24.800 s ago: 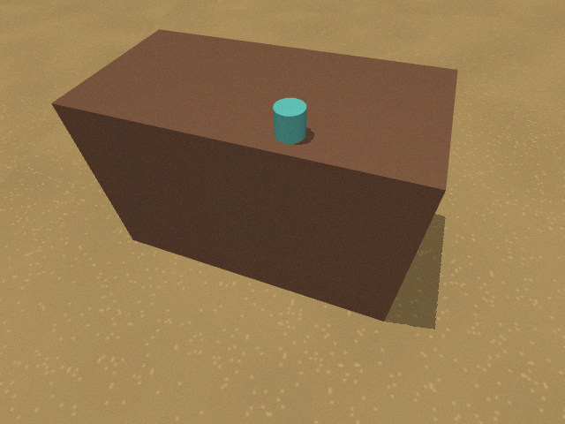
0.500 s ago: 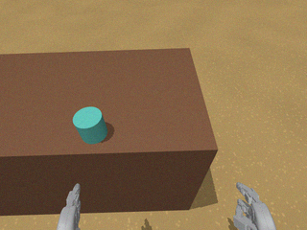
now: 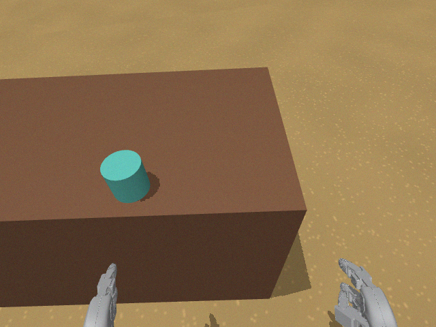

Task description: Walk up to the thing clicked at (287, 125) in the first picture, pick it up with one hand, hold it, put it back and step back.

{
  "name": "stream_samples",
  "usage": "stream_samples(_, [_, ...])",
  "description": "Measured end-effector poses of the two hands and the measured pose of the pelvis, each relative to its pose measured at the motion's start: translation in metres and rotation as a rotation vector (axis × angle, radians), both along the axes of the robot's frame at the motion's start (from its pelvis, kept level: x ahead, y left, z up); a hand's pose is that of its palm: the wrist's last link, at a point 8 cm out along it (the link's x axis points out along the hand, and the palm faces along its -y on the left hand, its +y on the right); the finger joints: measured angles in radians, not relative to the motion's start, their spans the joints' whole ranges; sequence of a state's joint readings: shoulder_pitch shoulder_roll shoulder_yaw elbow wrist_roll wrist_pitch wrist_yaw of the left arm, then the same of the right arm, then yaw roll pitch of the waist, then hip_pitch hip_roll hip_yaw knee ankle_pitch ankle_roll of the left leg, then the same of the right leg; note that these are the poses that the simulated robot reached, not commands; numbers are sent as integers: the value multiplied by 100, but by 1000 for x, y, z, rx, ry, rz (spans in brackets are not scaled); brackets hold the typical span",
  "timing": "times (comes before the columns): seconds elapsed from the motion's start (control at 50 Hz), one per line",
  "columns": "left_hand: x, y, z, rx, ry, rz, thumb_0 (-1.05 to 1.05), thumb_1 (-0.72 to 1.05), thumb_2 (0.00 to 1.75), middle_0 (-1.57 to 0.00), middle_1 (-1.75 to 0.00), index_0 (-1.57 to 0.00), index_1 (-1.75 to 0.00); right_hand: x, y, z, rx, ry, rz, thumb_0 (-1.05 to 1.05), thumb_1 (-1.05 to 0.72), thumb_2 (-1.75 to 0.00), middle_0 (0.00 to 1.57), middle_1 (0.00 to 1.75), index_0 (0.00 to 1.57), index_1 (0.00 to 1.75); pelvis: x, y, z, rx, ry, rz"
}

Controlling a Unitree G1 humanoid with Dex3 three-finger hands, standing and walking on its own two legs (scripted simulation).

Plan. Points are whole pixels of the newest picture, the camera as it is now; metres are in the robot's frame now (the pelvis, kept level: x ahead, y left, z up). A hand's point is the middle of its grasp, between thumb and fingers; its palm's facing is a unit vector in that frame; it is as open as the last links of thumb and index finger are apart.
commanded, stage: home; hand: left
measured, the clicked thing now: (126, 176) +0.43 +0.23 +0.02
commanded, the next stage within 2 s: stand in 1.58 s
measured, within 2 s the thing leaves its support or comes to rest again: neither
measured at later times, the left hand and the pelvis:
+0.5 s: hand out of the picture +0.16 +0.18 -0.05, palm faces +0.13 -0.97 -0.23, open 17.4 cm; pelvis -0.02 +0.00 -0.01, yaw +0 degrees
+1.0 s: hand out of the picture +0.16 +0.18 -0.05, palm faces +0.13 -0.96 -0.23, open 17.5 cm; pelvis -0.02 +0.00 -0.01, yaw +0 degrees
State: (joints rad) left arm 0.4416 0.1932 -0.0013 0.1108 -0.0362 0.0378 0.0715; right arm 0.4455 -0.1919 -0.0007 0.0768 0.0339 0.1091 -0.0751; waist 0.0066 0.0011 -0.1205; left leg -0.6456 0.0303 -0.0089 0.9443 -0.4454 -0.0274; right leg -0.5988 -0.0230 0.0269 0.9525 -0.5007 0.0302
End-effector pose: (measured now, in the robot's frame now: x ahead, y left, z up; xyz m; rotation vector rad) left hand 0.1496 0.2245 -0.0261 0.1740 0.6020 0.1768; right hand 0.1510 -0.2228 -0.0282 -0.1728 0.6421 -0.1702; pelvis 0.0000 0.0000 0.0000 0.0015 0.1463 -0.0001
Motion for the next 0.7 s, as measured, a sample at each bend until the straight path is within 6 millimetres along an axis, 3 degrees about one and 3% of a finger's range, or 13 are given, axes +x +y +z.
stream_samples(0.2, [-12,1,-1,12,-6,7,-1,-53,6,-5,-5,-5,-5,-6,-2,2,-8,-11,6,2,-90,-90,20,30,20,30,-8,-2,-3,2,-1,4])
stream_samples(0.7, [-20,5,1,24,-40,8,-1,-53,6,-5,-5,-5,-5,-17,3,2,-8,-22,-3,2,-90,-90,20,30,20,30,-18,2,-7,0,-4,-2])
